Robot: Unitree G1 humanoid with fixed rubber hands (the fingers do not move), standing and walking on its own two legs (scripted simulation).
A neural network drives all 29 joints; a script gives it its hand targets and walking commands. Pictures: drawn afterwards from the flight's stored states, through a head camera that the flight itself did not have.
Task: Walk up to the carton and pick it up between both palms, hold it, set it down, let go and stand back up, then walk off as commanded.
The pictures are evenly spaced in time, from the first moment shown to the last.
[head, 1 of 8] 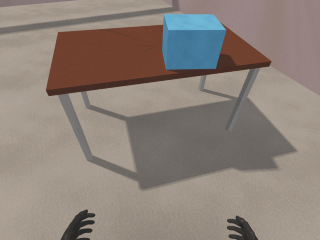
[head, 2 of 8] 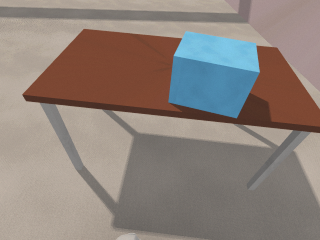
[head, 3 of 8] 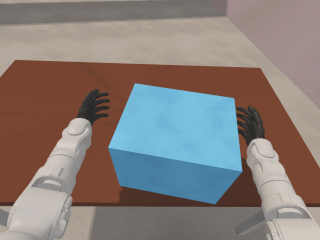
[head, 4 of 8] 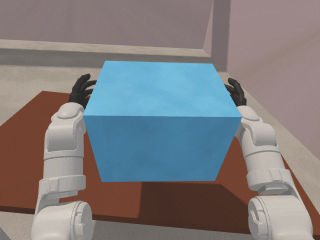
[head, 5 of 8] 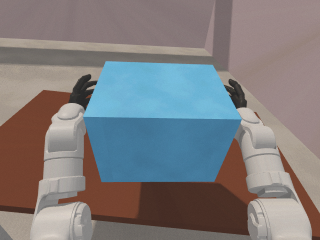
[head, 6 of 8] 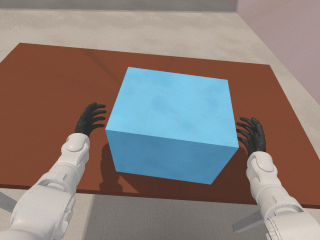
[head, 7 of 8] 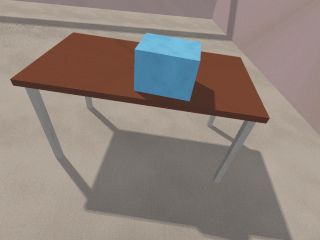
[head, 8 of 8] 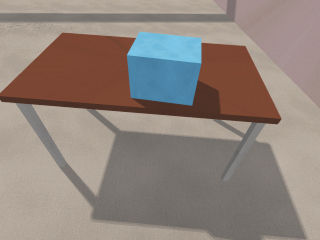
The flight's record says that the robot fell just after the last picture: no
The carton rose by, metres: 0.20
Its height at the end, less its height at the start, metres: +0.00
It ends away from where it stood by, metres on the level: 0.04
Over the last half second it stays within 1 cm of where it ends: yes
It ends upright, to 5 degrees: yes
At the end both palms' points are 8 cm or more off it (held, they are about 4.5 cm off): yes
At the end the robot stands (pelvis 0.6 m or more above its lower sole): yes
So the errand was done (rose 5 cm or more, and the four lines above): yes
